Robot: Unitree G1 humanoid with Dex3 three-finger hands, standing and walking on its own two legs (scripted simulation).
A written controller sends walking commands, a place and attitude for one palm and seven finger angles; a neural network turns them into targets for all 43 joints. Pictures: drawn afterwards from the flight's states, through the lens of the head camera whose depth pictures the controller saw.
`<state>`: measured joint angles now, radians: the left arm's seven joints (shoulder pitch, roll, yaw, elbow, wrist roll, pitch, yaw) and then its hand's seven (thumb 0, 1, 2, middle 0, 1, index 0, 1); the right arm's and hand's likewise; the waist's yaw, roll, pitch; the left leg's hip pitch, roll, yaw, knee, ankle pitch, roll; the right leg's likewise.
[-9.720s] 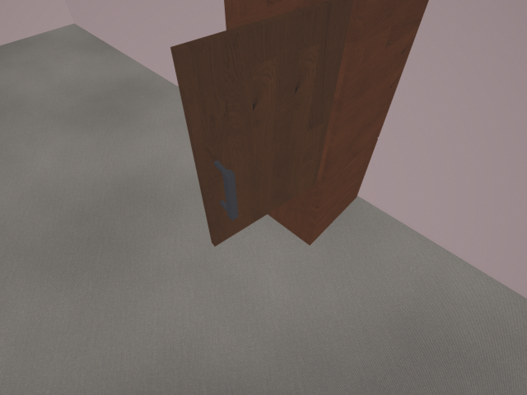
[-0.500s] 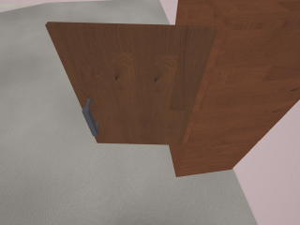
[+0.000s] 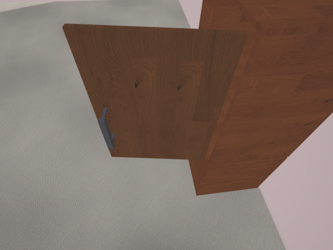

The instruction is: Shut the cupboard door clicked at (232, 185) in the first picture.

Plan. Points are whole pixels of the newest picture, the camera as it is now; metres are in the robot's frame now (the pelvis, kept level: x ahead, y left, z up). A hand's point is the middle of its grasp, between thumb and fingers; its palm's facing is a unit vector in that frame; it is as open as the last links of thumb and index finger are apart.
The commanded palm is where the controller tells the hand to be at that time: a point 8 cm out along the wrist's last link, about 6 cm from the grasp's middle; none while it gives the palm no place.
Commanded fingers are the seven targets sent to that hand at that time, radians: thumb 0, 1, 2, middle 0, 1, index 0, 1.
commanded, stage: come to a stop and stand still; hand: left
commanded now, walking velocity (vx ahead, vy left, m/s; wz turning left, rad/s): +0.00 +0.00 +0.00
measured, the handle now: (108, 129) +0.49 +0.24 -0.10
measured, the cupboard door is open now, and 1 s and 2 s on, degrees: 81 81 81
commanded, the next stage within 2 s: look again from close up in 0.32 s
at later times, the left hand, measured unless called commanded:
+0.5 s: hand out of the picture -0.02 +0.15 -0.18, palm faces +0.01 -0.99 -0.17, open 7.3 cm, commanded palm none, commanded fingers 0.00 0.90 0.90 -0.20 -0.30 -0.20 -0.30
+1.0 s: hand out of the picture +0.01 +0.17 -0.17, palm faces -0.01 -0.98 -0.22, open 7.4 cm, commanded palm none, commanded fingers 0.00 0.90 0.90 -0.20 -0.30 -0.20 -0.30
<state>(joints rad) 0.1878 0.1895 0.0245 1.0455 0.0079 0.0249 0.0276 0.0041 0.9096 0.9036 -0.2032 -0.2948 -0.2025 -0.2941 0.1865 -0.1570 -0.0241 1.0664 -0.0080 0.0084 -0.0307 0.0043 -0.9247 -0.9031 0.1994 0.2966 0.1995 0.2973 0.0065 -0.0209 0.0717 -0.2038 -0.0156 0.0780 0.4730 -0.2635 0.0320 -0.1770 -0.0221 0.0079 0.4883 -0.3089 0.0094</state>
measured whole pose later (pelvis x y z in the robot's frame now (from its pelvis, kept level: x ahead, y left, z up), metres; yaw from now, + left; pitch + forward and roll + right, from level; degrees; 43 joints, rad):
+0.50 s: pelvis -0.01 -0.01 +0.00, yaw +1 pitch +0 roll -1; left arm 0.29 0.13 -0.02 1.12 0.01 -0.02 0.04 0.01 0.91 0.90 -0.21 -0.30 -0.20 -0.29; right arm 0.29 -0.15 0.00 1.11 -0.01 -0.01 -0.02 0.00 -0.91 -0.90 0.20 0.30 0.20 0.30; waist -0.01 0.00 0.06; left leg -0.23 0.02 0.06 0.48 -0.25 0.02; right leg -0.18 0.01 -0.01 0.45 -0.26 -0.01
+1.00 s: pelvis +0.00 +0.00 +0.00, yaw -1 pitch -1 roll +1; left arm 0.26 0.17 -0.02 1.08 0.01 -0.02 0.03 0.00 0.91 0.90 -0.20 -0.29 -0.20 -0.29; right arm 0.26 -0.18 0.02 1.09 -0.01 -0.03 -0.02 0.00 -0.91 -0.90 0.20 0.30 0.20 0.30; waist 0.00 0.01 0.04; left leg -0.19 -0.01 0.09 0.44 -0.24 0.03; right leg -0.18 -0.02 0.02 0.49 -0.30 0.00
